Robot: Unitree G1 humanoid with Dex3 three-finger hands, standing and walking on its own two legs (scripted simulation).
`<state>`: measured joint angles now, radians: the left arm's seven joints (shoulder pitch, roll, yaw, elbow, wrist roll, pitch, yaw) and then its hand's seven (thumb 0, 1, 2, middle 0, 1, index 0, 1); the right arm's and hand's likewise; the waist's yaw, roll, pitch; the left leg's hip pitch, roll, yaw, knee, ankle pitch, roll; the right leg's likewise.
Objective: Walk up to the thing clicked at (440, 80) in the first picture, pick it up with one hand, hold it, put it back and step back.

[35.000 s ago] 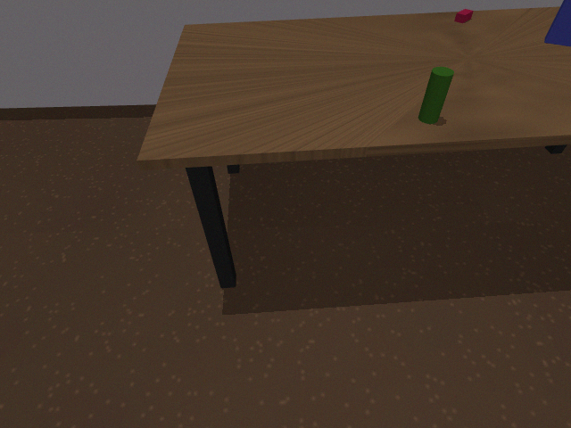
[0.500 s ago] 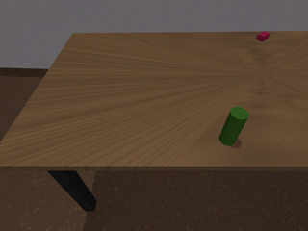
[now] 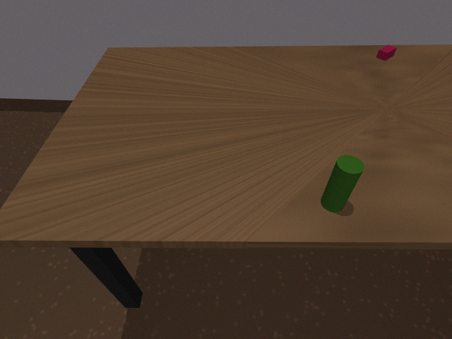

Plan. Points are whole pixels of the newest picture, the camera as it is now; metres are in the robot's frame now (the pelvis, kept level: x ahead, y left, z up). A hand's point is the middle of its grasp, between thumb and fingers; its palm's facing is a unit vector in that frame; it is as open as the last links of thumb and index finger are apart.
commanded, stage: stand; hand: right
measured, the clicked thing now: (340, 185) +0.43 -0.23 +0.01
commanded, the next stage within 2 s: step back in 0.36 s
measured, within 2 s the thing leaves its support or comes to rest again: neither
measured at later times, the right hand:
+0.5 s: hand out of the picture +0.07 -0.27 -0.16, palm faces -0.01 +0.93 -0.36, open 7.3 cm
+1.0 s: hand out of the picture -0.02 -0.30 -0.19, palm faces -0.15 +0.91 -0.38, open 7.4 cm
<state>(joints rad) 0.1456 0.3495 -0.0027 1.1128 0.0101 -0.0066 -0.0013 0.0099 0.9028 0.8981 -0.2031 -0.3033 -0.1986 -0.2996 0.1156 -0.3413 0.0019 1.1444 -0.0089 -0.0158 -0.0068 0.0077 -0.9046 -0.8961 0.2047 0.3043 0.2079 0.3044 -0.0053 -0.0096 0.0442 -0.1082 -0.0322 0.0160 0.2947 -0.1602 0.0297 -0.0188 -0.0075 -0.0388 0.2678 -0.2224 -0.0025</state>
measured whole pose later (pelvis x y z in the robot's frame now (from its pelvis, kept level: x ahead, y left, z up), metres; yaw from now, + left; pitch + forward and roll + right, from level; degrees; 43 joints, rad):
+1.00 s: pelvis -0.13 -0.03 -0.02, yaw +5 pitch -1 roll +1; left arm 0.11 0.34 0.05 0.83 0.02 0.02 0.02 0.01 0.90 0.90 -0.21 -0.30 -0.20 -0.30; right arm 0.11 -0.42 -0.04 0.94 -0.01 0.07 -0.02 0.01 -0.91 -0.90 0.20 0.30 0.21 0.30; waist 0.01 0.04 0.21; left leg -0.38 -0.07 -0.12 1.01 -0.52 -0.02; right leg -0.33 -0.04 -0.06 0.64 -0.29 -0.02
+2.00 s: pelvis -0.43 +0.01 -0.03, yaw +3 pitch -1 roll +1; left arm 0.10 0.38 0.08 0.75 0.03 0.04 0.02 0.01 0.90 0.90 -0.21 -0.30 -0.20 -0.30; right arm 0.25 -0.40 -0.06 0.92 -0.02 0.04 -0.03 0.01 -0.91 -0.90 0.20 0.30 0.21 0.30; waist -0.03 0.01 0.16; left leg -0.26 -0.01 -0.05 0.72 -0.45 -0.02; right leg -0.39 -0.07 -0.06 0.68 -0.27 0.00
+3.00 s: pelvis -0.67 -0.02 -0.02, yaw +1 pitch -3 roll -1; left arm 0.23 0.37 0.07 1.01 0.03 0.00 -0.02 0.01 0.90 0.90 -0.20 -0.30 -0.20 -0.30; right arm 0.16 -0.36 -0.05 0.97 -0.04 0.01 0.01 0.01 -0.90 -0.90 0.21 0.30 0.21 0.30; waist 0.01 0.03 0.06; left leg -0.25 0.04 -0.01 0.63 -0.34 0.01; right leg -0.19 0.01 -0.01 0.54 -0.30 0.00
